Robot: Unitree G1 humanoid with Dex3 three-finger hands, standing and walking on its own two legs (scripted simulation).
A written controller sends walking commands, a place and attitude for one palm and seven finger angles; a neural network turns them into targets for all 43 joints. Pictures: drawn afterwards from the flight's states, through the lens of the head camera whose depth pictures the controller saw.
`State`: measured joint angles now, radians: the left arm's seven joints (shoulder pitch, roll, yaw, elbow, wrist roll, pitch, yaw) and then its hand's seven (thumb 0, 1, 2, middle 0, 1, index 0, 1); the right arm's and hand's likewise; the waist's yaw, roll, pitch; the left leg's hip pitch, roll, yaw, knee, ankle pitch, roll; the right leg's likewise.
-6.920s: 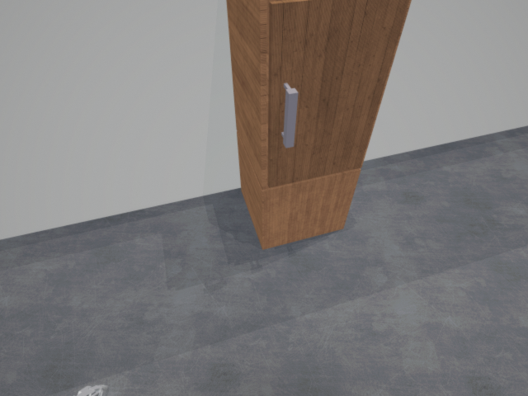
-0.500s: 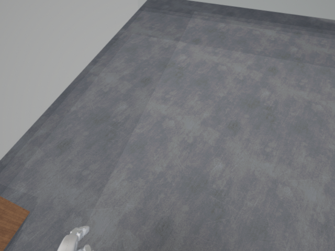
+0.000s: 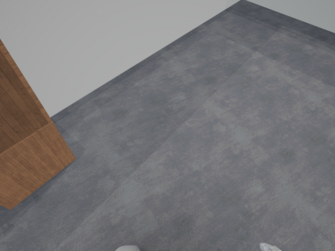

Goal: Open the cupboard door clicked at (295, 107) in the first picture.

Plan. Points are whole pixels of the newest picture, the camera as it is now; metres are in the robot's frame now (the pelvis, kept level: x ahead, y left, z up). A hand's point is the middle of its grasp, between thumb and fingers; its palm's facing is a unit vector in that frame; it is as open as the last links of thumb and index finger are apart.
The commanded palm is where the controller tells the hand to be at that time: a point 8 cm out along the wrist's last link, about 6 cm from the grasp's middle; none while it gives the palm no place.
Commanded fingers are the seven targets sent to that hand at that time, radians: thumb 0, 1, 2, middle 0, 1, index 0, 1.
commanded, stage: turn to face it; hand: left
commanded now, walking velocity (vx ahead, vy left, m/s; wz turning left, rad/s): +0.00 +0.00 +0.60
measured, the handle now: out of the picture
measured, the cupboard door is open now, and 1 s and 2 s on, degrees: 0 0 0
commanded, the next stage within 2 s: take the last steps up to it in 1.40 s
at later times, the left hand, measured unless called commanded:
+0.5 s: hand out of the picture +0.08 +0.21 -0.12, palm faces +0.27 -0.92 -0.27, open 7.4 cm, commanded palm none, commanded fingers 0.00 0.90 0.90 -0.20 -0.30 -0.20 -0.30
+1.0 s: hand out of the picture -0.14 +0.22 -0.17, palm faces +0.58 -0.77 -0.26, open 7.4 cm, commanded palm none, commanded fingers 0.00 0.90 0.90 -0.20 -0.30 -0.20 -0.30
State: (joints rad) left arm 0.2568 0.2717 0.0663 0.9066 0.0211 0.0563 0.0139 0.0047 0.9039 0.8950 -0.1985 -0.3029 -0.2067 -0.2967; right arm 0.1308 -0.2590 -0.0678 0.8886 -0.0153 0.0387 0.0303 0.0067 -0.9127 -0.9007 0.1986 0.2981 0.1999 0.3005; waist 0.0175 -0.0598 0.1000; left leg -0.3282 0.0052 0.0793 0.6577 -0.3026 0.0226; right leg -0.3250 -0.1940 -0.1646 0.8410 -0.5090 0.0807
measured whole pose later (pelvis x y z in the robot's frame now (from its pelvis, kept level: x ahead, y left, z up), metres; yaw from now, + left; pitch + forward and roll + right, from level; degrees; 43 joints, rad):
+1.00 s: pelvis -0.05 +0.01 +0.01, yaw +35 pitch +0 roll -1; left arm 0.24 0.29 0.07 0.94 0.02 0.08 0.02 0.01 0.91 0.90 -0.20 -0.30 -0.20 -0.30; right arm 0.15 -0.24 -0.06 0.89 -0.02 0.02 0.01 0.00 -0.91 -0.90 0.20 0.30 0.20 0.30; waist 0.01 -0.05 0.08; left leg -0.31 0.00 0.03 0.62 -0.31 0.03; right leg -0.45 -0.13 -0.08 1.08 -0.50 0.08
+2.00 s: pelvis -0.03 +0.04 +0.02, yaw +48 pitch -1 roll -1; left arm 0.26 0.20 0.06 1.08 0.02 0.03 -0.03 0.01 0.91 0.90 -0.19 -0.30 -0.20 -0.30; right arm 0.41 -0.11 -0.02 1.11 -0.03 -0.04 -0.03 0.00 -0.91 -0.90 0.20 0.30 0.20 0.30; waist -0.02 -0.01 0.03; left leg 0.00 0.04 0.09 0.32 -0.30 -0.01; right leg -0.52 -0.11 -0.08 0.89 -0.25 0.05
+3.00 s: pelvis +0.21 +0.18 +0.01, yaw +49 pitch -1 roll +1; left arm 0.19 0.15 0.04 1.05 0.03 0.00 0.03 0.01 0.92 0.90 -0.19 -0.30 -0.20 -0.30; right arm 0.26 -0.14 -0.06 1.09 -0.01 0.04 -0.03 0.00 -0.92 -0.90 0.20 0.30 0.20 0.30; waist -0.02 0.03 0.10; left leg -0.28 0.04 0.08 0.81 -0.52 -0.02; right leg -0.35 -0.08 -0.10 0.60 -0.23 -0.02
